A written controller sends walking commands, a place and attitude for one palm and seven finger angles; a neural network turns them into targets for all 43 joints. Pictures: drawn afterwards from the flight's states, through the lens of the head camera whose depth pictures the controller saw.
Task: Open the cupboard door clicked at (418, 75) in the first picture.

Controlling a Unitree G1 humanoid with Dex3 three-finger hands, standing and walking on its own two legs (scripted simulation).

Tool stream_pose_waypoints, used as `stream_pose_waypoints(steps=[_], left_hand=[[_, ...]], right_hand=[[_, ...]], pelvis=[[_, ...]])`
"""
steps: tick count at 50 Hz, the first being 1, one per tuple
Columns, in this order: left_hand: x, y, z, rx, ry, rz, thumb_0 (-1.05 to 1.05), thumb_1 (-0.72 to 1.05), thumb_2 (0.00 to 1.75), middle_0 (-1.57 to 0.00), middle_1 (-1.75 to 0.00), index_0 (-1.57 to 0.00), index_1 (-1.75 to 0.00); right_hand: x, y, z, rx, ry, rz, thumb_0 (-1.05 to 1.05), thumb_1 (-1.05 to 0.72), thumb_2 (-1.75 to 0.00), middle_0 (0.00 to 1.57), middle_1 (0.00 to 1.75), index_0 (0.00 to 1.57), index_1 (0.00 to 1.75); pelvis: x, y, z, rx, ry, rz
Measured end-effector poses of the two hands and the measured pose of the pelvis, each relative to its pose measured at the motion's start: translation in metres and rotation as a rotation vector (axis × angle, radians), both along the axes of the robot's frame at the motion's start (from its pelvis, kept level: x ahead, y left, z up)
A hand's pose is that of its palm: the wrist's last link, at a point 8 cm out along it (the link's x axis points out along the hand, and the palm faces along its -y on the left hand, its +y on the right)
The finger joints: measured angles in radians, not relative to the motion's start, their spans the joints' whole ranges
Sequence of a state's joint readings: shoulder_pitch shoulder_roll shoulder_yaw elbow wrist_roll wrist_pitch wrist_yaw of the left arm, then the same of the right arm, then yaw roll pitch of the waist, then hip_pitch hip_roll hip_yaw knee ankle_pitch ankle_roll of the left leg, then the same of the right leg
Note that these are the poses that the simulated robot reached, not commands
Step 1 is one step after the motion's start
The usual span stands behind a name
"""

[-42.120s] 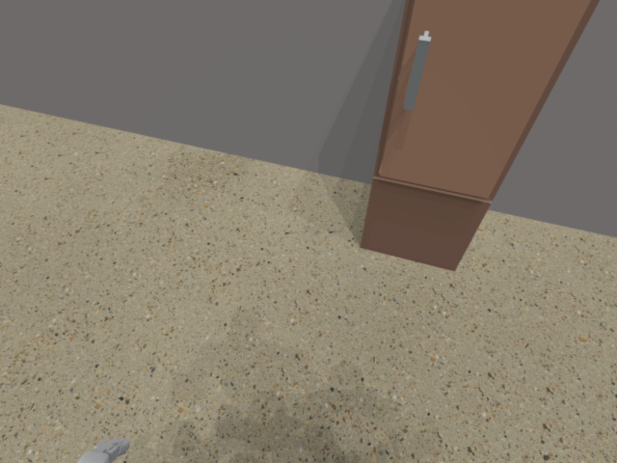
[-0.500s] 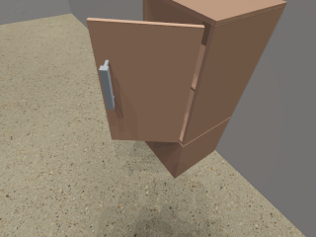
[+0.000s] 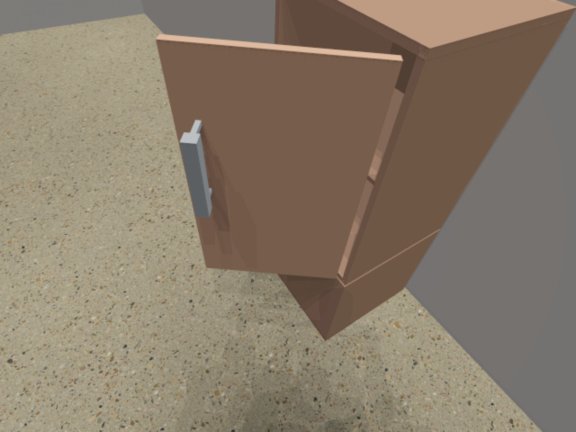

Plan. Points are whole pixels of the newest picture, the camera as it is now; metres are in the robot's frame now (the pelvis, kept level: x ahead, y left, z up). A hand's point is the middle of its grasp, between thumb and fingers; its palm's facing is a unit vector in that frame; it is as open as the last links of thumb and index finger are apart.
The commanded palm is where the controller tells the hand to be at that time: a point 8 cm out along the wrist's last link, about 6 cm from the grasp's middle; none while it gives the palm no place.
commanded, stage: come to a stop and stand still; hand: left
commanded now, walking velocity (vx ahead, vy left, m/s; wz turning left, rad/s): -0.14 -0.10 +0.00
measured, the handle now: (200, 170) +0.53 +0.20 +0.04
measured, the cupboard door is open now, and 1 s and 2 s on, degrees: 53 53 53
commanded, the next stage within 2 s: look again from close up in 0.62 s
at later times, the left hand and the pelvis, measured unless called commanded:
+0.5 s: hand out of the picture -0.03 +0.13 -0.17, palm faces +0.03 -0.99 -0.14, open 7.3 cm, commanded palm none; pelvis -0.02 -0.02 +0.01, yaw +0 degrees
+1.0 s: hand out of the picture +0.01 +0.20 -0.17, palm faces -0.01 -0.97 -0.22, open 7.3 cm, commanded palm none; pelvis +0.00 +0.03 +0.00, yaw -1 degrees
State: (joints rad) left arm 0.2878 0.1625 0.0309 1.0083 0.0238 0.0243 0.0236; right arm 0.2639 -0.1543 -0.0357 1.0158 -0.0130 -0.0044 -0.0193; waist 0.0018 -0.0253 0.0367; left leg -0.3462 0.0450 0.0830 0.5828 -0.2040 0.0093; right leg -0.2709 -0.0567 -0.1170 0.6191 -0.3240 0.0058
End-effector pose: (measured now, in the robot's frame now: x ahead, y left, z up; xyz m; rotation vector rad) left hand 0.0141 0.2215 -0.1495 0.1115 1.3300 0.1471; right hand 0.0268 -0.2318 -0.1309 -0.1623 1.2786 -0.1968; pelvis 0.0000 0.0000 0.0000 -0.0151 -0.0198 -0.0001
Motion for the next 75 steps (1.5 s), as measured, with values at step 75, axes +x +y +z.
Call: stream_pose_waypoints(steps=[75], left_hand=[[0.148,0.046,0.150,0.102,-0.944,0.022,0.01,0.85,0.88,-0.21,-0.33,-0.21,-0.34]], right_hand=[[0.075,0.018,0.035,-0.046,-0.468,0.086,0.01,-0.90,-0.89,0.20,0.30,0.21,0.30]], pelvis=[[-0.005,0.029,-0.001,0.033,0.045,0.016]])
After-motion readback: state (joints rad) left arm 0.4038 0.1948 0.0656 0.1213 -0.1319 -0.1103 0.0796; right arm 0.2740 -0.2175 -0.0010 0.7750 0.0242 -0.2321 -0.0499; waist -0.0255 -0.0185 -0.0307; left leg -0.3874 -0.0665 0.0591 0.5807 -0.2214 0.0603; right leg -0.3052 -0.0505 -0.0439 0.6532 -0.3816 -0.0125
